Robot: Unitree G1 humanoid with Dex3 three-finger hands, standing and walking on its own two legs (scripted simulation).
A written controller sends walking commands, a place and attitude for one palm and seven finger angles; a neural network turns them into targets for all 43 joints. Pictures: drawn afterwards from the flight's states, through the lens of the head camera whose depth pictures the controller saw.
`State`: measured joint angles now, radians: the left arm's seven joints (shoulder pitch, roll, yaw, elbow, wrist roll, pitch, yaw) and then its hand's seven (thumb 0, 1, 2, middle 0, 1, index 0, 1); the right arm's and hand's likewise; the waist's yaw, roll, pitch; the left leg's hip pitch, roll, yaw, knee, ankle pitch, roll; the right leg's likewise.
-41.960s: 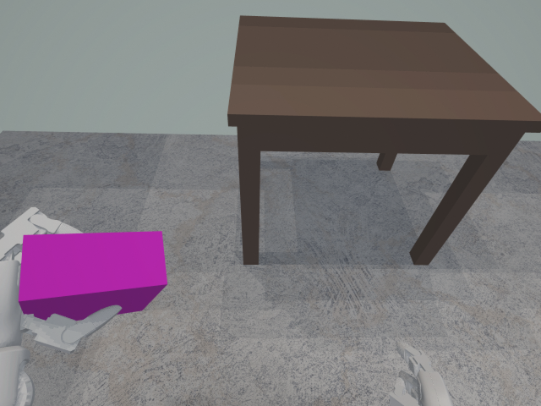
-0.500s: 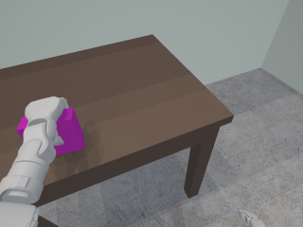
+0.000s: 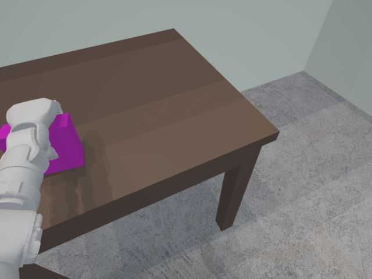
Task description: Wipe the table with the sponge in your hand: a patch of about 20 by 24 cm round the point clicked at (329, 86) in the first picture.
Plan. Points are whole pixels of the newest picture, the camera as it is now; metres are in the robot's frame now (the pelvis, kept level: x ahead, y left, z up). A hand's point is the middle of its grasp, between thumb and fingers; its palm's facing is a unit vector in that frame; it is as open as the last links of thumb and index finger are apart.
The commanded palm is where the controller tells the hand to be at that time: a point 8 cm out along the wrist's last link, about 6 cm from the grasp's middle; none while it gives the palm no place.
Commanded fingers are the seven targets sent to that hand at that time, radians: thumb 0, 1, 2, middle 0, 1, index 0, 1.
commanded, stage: wipe forward along the middle lane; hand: left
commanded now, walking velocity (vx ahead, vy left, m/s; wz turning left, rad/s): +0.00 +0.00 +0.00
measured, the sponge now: (49, 152) +0.40 +0.34 +0.05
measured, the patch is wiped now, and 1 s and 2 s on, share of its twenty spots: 0.90 0.90 0.90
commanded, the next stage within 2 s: slide back across to the first lane in 0.52 s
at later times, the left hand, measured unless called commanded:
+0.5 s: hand (39, 117) +0.46 +0.36 +0.10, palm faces -0.12 -0.02 -0.99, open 10.1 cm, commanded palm +0.46 +0.36 +0.14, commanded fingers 0.00 0.10 1.30 -1.20 -1.60 -1.20 -1.60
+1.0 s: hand (27, 115) +0.47 +0.39 +0.11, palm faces -0.09 -0.02 -1.00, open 10.2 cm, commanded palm +0.45 +0.40 +0.16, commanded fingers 0.00 0.10 1.30 -1.20 -1.60 -1.20 -1.60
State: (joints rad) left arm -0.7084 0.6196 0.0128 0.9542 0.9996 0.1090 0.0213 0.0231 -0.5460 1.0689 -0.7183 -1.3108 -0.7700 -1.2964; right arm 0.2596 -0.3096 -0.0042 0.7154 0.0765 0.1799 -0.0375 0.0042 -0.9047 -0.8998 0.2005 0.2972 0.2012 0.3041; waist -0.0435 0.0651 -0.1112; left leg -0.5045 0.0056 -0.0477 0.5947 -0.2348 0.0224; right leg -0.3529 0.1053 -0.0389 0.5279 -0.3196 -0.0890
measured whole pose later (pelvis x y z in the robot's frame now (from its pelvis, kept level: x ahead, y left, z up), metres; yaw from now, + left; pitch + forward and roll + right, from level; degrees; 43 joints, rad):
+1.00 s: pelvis +0.02 +0.06 +0.00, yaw -1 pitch +12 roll -3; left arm -0.87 0.68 0.06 1.10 1.09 0.12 0.06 0.01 -0.53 1.07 -0.70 -1.34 -0.75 -1.33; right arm 0.32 -0.28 0.00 0.71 0.05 0.19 -0.01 0.00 -0.90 -0.90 0.20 0.30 0.20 0.30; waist -0.09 0.06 -0.12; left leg -0.56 -0.03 -0.01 0.63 -0.27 0.07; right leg -0.39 0.06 0.00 0.51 -0.32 -0.02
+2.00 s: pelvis +0.02 +0.06 +0.00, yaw +0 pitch +9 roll -3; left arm -0.56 0.68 0.07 0.76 0.97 0.10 0.02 -0.01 -0.50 1.07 -0.64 -1.40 -0.69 -1.39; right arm 0.23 -0.29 0.00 0.65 0.08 0.22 -0.01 0.00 -0.90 -0.90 0.20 0.30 0.20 0.30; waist -0.01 0.06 -0.09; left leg -0.48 -0.05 -0.03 0.59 -0.26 0.08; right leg -0.29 0.05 -0.02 0.46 -0.32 -0.01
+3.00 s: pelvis +0.03 +0.05 +0.01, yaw +1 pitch +3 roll -2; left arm 0.00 0.54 0.01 0.05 0.90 0.32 0.04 0.00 -0.50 1.07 -0.65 -1.39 -0.69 -1.39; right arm 0.10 -0.28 0.02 0.61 0.08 0.16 0.02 0.01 -0.90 -0.90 0.20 0.30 0.20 0.30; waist 0.06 0.11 -0.08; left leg -0.33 -0.06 -0.03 0.55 -0.26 0.07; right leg -0.16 0.04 -0.02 0.44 -0.33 -0.02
